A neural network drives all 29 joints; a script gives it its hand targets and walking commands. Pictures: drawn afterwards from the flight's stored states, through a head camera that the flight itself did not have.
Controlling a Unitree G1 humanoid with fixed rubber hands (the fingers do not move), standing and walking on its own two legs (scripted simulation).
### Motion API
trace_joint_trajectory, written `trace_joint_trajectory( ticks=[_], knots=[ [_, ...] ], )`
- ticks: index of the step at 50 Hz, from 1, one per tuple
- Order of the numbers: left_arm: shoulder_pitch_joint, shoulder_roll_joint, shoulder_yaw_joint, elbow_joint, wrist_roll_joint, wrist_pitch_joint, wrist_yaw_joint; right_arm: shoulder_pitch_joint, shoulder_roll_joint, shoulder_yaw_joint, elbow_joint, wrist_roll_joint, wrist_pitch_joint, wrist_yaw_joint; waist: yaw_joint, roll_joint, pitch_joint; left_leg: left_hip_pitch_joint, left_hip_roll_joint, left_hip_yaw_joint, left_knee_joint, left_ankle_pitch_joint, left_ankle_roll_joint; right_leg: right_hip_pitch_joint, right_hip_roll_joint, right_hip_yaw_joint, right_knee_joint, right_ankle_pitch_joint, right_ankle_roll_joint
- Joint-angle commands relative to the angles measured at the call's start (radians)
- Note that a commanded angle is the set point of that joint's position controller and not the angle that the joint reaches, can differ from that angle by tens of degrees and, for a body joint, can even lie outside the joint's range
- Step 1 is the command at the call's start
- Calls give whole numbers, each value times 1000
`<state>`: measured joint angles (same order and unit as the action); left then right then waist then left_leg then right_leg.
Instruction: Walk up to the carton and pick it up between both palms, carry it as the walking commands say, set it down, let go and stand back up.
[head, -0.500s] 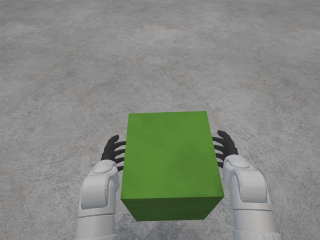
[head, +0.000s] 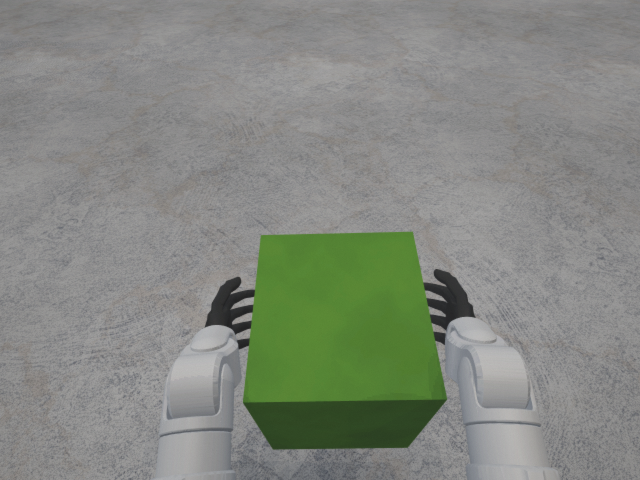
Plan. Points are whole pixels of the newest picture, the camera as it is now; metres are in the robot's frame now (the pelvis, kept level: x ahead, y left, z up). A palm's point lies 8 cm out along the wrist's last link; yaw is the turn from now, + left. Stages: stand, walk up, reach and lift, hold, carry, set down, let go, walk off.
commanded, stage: carry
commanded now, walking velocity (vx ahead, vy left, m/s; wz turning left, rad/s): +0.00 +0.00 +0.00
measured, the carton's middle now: (338, 347) +0.30 +0.00 -0.02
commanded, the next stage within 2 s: none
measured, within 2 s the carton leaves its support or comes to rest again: neither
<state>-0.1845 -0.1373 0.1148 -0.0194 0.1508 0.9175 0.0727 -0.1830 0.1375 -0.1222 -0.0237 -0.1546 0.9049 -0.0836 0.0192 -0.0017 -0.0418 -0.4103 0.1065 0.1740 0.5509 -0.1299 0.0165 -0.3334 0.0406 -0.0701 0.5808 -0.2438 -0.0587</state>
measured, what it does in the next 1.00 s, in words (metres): stands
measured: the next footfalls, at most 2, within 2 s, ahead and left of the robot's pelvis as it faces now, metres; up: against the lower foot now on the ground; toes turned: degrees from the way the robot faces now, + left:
none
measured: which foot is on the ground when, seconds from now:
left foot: down 0.00-1.00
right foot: down 0.00-1.00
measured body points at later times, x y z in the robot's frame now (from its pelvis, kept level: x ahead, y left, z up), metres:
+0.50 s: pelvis +0.00 +0.00 +0.00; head -0.01 +0.00 +0.45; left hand +0.29 +0.15 +0.04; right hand +0.29 -0.14 +0.05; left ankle +0.10 +0.12 -0.73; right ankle +0.04 -0.09 -0.73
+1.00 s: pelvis +0.00 +0.00 +0.00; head -0.02 +0.01 +0.45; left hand +0.29 +0.15 +0.04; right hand +0.29 -0.14 +0.04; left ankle +0.10 +0.12 -0.73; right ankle +0.04 -0.09 -0.73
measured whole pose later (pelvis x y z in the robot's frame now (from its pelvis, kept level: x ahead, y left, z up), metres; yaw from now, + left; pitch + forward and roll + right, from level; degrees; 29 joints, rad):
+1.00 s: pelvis +0.00 +0.00 +0.00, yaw +0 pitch +0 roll -1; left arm -0.17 -0.14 0.11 0.04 0.15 0.85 0.07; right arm -0.16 0.13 -0.12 0.01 -0.15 0.85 -0.09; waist 0.02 -0.01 -0.05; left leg -0.41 0.11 0.17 0.55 -0.13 0.02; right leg -0.33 0.04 -0.07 0.58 -0.24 -0.06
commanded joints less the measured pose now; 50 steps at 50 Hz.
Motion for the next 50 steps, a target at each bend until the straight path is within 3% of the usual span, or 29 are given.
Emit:
trace_joint_trajectory(
  ticks=[1,4,5,6,7,8,9,11,12,16,18,21,22,26,29,32,33,34,37,39,40,43,44,45,46,47,48,49,50],
  knots=[
    [-417,-807,-525,-145,-276,-79,-197,-490,776,569,-225,312,-60,212,-27,0,-384,254,56,-144,-82,-35,14,74,-184,148,-174,97,-26],
    [-325,-813,-500,-8,-235,-51,-200,-469,722,507,-165,247,-47,211,-26,89,-337,252,38,-139,-84,-141,13,-14,-178,169,-208,-94,-36],
    [-400,-772,-471,1,-205,-73,-201,-398,734,468,-37,198,-52,214,-26,11,-300,255,51,-163,-126,-139,15,-35,-162,128,-188,-140,-20],
    [-421,-787,-539,-152,-265,-90,-200,-416,758,532,-177,254,-73,214,-25,49,-327,262,73,-163,-127,-148,21,-26,-148,127,-199,-108,-12],
    [-356,-755,-418,40,-171,-107,-198,-389,733,443,-7,181,-87,218,-27,-4,-330,277,52,-164,-105,-123,16,-27,-161,144,-209,-105,-20],
    [-429,-771,-529,-164,-262,-114,-197,-463,755,563,-182,279,-94,218,-24,-27,-330,254,64,-167,-117,-131,21,-2,-156,136,-215,-69,-12],
    [-369,-787,-472,12,-212,-113,-202,-424,733,477,-65,213,-96,211,-30,-8,-325,253,46,-160,-112,-121,23,-11,-162,152,-218,-100,-19],
    [-380,-775,-480,-68,-227,-126,-189,-395,723,485,-98,220,-110,200,-22,86,-429,269,63,-171,-87,-36,19,67,-163,124,-140,59,-22],
    [-462,-795,-600,-257,-311,-100,-186,-497,761,617,-297,325,-87,206,-26,40,-348,215,71,-172,-142,-75,17,55,-140,108,-149,30,-13],
    [-338,-767,-462,-2,-206,-84,-195,-371,741,499,-42,231,-67,210,-25,13,-333,266,54,-152,-84,-102,11,-6,-176,150,-214,-55,-30],
    [-413,-818,-573,-183,-306,-78,-199,-449,773,609,-240,309,-63,203,-27,-6,-326,261,38,-143,-101,-150,27,-28,-189,187,-249,-132,-31],
    [-345,-721,-424,1,-169,-115,-191,-405,715,485,-45,212,-96,210,-23,-26,-346,250,62,-164,-126,-156,23,22,-169,135,-186,-79,-18],
    [-418,-803,-569,-209,-295,-88,-191,-509,750,600,-313,308,-75,202,-28,-5,-333,266,53,-151,-94,-129,28,-24,-168,155,-214,-92,-13],
    [-343,-743,-451,13,-182,-93,-195,-383,701,470,-35,201,-77,211,-29,-36,-327,188,57,-152,-121,-127,15,64,-155,120,-169,14,-14],
    [-434,-793,-565,-197,-295,-87,-196,-468,763,592,-248,308,-68,207,-28,8,-323,203,43,-150,-109,-157,27,28,-181,156,-203,-79,-33],
    [-393,-764,-546,-187,-270,-82,-195,-356,764,575,-151,269,-54,202,-31,-35,-319,209,55,-159,-75,-73,27,51,-175,149,-198,76,-30],
    [-361,-754,-466,-20,-206,-109,-201,-342,732,481,-15,201,-85,210,-31,-30,-385,266,50,-152,-83,-73,24,45,-194,157,-186,46,-36],
    [-408,-765,-534,-141,-256,-110,-195,-426,730,549,-171,257,-92,205,-30,25,-381,223,67,-159,-91,-20,18,77,-161,116,-140,100,-24],
    [-436,-784,-546,-170,-270,-114,-187,-441,757,549,-181,274,-94,205,-30,17,-375,226,48,-153,-102,-81,30,71,-171,139,-176,45,-38],
    [-330,-762,-467,-36,-209,-115,-190,-412,727,520,-132,244,-103,202,-24,-7,-392,189,50,-154,-81,-119,26,116,-185,143,-161,67,-27],
    [-368,-785,-575,-173,-284,-97,-195,-516,731,617,-326,317,-87,200,-35,-31,-347,193,53,-148,-105,-95,23,82,-162,128,-157,37,-27],
    [-348,-744,-443,1,-179,-110,-185,-359,725,476,0,215,-87,214,-22,17,-350,203,66,-165,-114,-87,21,64,-156,120,-163,-2,-22],
    [-385,-735,-442,-23,-177,-136,-184,-392,718,457,-10,201,-112,210,-30,-12,-370,205,63,-157,-114,-73,19,80,-161,123,-152,31,-21],
    [-377,-779,-581,-223,-293,-119,-195,-424,755,620,-261,315,-97,206,-30,-71,-356,218,54,-154,-83,-110,18,29,-171,156,-196,23,-34],
    [-431,-799,-571,-189,-308,-101,-193,-429,758,597,-234,298,-76,205,-27,9,-377,249,49,-162,-94,-114,33,49,-161,136,-170,-15,-35],
    [-364,-770,-481,-26,-212,-112,-191,-460,733,508,-138,240,-101,208,-26,-19,-344,179,60,-171,-126,-140,35,83,-162,127,-175,-42,-26],
    [-392,-788,-538,-116,-261,-99,-192,-457,748,556,-204,279,-86,205,-29,-27,-302,206,55,-166,-130,-153,23,-5,-151,118,-181,-111,-22],
    [-330,-749,-430,52,-179,-123,-196,-328,730,450,29,169,-103,203,-26,-40,-329,204,63,-172,-108,-138,27,35,-157,115,-177,-76,-21],
    [-454,-763,-566,-207,-282,-134,-187,-393,745,554,-178,270,-110,212,-27,43,-319,214,58,-169,-129,-141,29,10,-147,128,-180,-66,-29]
  ],
)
